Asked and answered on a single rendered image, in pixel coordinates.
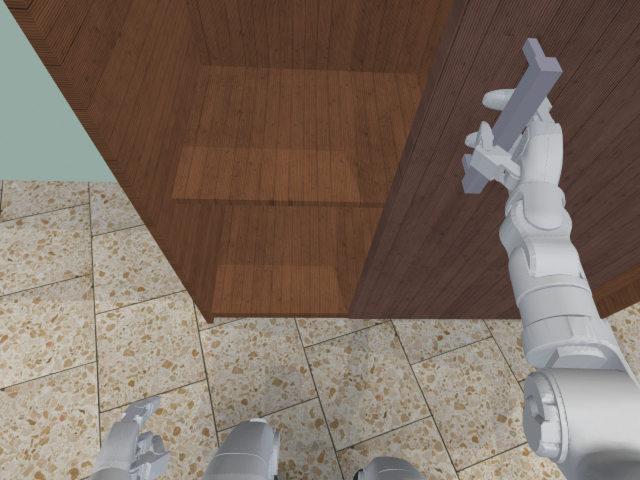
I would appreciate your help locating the right robot hand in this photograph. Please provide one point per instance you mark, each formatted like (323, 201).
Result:
(538, 152)

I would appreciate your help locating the wardrobe door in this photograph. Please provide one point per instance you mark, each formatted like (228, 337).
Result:
(628, 277)
(436, 252)

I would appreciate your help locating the robot thigh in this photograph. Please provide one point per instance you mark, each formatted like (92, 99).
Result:
(390, 468)
(249, 452)

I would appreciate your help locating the handle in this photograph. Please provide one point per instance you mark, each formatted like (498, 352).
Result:
(536, 83)

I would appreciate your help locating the robot right upper arm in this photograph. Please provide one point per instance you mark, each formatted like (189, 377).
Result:
(587, 421)

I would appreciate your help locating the robot left thigh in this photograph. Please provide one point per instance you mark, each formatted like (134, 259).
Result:
(249, 452)

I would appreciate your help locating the robot right forearm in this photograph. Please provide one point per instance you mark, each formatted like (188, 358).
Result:
(562, 327)

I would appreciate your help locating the robot right thigh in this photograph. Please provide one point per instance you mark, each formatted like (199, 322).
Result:
(390, 468)

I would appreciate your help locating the left robot hand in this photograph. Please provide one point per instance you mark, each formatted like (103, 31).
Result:
(123, 447)

